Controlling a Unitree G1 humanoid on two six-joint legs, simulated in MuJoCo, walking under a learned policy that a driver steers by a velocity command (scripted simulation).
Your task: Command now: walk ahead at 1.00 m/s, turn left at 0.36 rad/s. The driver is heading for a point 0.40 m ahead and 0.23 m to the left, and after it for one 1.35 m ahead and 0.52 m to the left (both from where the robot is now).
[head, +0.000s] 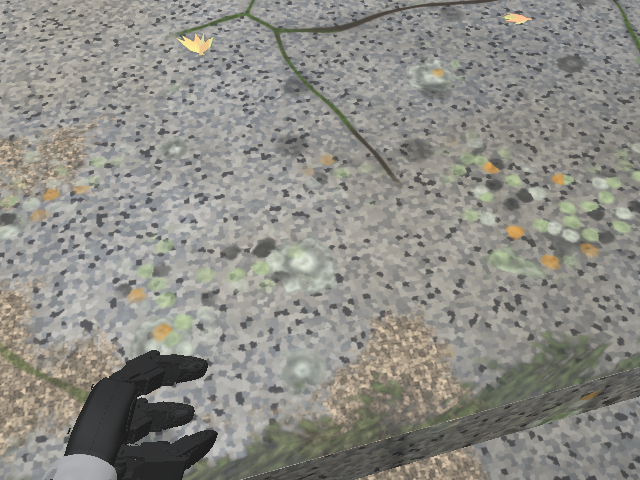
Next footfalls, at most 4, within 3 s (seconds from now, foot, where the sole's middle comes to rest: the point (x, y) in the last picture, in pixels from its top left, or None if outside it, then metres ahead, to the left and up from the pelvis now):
0.06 right None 0.24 -0.11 -0.77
0.50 left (221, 380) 0.60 0.14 -0.58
0.94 right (216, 249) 0.90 0.14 -0.58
1.28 left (160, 349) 0.67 0.25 -0.58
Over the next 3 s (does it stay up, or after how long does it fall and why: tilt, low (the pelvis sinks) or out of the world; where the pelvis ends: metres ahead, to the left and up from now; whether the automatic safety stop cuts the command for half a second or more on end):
stays up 0.84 0.20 0.20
